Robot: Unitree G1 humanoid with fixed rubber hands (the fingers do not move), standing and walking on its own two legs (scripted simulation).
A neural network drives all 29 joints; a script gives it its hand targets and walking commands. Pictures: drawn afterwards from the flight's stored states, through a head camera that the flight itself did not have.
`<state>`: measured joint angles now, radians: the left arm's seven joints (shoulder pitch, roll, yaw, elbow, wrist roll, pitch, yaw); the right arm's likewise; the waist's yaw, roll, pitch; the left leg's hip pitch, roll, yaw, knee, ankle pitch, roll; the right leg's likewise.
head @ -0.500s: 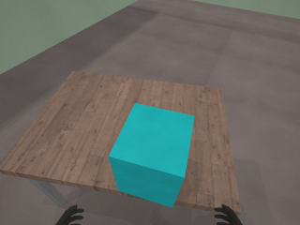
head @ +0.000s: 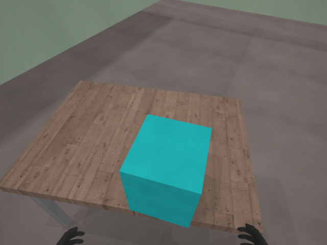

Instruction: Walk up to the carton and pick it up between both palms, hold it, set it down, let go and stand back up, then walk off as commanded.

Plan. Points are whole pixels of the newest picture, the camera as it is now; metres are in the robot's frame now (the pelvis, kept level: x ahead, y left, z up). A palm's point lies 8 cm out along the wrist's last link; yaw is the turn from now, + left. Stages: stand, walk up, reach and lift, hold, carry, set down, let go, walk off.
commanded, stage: stand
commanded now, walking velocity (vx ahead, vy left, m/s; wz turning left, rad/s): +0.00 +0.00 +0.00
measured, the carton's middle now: (168, 171) +0.37 -0.01 -0.08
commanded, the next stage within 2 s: walk up in 1.56 s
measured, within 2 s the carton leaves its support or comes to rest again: neither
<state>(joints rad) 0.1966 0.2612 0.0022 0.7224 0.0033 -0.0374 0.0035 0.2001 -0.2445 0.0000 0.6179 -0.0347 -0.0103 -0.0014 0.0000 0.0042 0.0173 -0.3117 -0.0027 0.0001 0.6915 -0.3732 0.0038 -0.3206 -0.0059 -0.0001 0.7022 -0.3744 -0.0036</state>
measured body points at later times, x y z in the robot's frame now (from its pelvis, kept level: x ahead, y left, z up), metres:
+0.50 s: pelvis -0.01 +0.01 +0.00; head -0.01 +0.01 +0.45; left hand +0.12 +0.27 -0.11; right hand +0.14 -0.24 -0.10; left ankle +0.00 +0.12 -0.72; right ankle +0.00 -0.12 -0.72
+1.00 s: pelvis -0.02 +0.02 +0.00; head -0.02 +0.02 +0.45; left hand +0.09 +0.28 -0.12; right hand +0.12 -0.24 -0.10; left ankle +0.00 +0.12 -0.72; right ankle +0.00 -0.12 -0.72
